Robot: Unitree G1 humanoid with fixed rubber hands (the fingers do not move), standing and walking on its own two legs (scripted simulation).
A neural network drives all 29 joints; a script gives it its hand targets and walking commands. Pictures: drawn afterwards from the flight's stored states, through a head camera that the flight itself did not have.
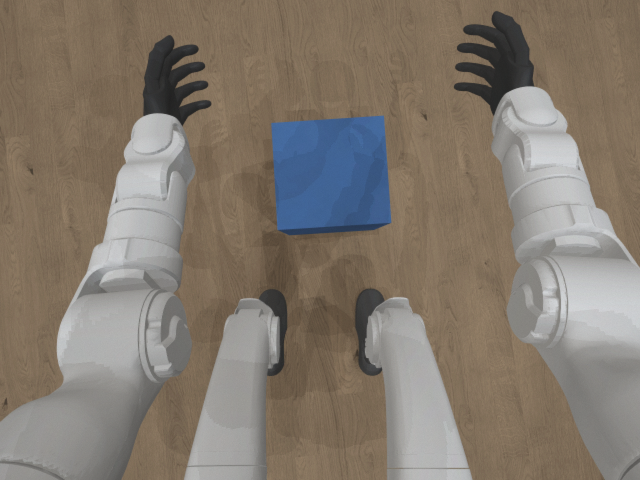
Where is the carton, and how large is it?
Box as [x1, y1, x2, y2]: [271, 116, 390, 234]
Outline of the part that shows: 383,116 271,123 277,229 287,234 301,234 374,229 390,222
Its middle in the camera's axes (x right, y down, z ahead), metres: +0.03 -0.11 +0.85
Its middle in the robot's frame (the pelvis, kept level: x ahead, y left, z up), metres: +0.48 -0.01 -0.50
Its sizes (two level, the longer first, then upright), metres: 0.210 0.200 0.250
